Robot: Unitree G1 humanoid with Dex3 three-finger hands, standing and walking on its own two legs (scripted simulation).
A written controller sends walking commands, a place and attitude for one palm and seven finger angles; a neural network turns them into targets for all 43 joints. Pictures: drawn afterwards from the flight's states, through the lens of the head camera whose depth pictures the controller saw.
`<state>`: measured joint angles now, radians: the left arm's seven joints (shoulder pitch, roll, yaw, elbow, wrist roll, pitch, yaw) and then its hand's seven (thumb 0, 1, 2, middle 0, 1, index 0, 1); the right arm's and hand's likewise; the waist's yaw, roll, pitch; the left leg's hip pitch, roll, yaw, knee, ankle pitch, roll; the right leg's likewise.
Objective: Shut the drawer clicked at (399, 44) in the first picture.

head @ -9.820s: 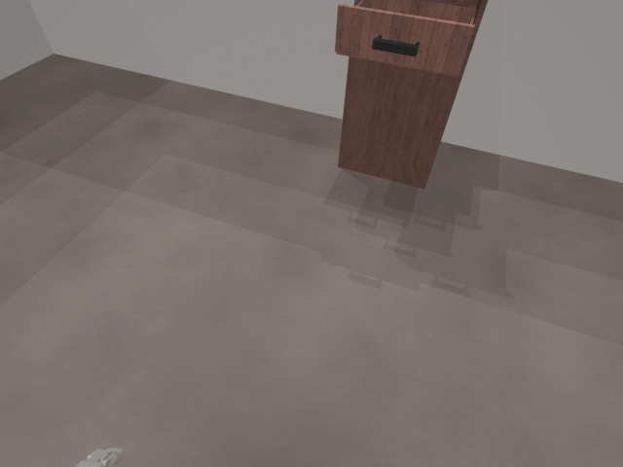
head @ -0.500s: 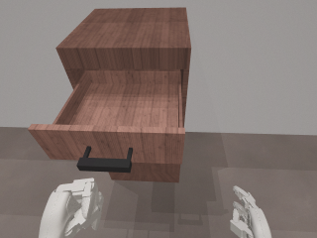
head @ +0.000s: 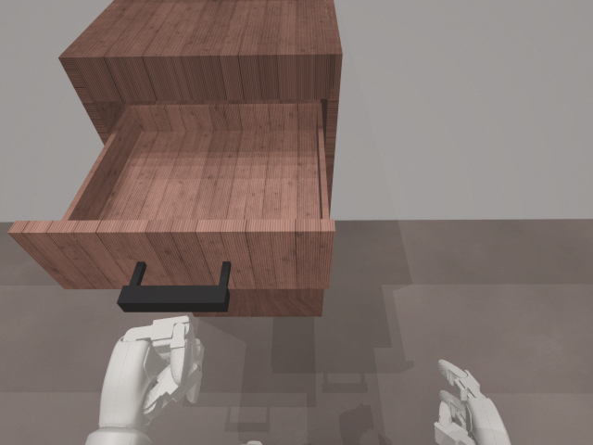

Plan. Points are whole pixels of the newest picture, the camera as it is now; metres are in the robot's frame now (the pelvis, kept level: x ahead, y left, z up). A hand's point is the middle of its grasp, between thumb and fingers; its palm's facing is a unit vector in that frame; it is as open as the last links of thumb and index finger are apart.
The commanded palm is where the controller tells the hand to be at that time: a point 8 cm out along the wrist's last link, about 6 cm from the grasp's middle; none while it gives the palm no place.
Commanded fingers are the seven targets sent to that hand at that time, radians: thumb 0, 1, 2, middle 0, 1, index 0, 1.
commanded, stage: bring the fist close to the handle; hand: left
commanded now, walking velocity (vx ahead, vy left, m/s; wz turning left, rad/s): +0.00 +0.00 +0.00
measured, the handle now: (179, 283) +0.31 +0.17 +0.06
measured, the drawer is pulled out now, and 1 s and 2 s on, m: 0.30 0.30 0.18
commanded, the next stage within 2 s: push the drawer shut in 0.72 s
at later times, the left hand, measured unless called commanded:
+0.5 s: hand (209, 354) +0.22 +0.12 +0.06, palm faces +0.01 -1.00 -0.02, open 3.3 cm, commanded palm +0.19 +0.17 +0.06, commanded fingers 0.00 0.90 0.90 -1.40 -1.60 -1.40 -1.60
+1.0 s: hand (206, 347) +0.23 +0.12 +0.06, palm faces +0.00 -1.00 -0.03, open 3.3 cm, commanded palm +0.22 +0.18 +0.06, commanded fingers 0.00 0.90 0.90 -1.40 -1.60 -1.40 -1.60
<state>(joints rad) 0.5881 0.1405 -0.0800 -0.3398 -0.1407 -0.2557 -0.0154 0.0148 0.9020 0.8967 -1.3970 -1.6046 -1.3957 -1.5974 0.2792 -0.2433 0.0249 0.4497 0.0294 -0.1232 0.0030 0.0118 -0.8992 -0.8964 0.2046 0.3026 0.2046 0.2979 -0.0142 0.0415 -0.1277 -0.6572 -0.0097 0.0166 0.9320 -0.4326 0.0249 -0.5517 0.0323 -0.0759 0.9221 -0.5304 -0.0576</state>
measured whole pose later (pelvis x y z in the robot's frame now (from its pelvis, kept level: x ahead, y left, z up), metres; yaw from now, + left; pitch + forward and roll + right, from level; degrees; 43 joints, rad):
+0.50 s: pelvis +0.00 +0.00 -0.01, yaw -1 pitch +13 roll +0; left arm 0.46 0.14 -0.08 -0.20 -0.13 -0.33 0.02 0.02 0.90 0.90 -1.40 -1.60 -1.40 -1.60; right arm 0.26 -0.23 0.02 0.45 0.02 -0.06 0.01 0.01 -0.90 -0.90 0.20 0.30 0.20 0.30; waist -0.03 0.04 -0.15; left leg -0.78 0.00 0.02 1.02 -0.46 0.02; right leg -0.67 0.04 -0.07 1.01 -0.56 -0.06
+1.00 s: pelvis -0.01 +0.00 -0.02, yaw +0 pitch +13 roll -1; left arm 0.37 0.15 -0.08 -0.15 -0.12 -0.33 0.03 0.01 0.90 0.90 -1.40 -1.60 -1.40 -1.60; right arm 0.25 -0.24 0.03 0.45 0.02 -0.05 0.00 0.01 -0.90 -0.90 0.20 0.30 0.20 0.30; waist -0.03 0.04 -0.15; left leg -0.80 0.00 0.01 1.04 -0.46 0.03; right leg -0.69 0.04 -0.08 1.02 -0.55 -0.06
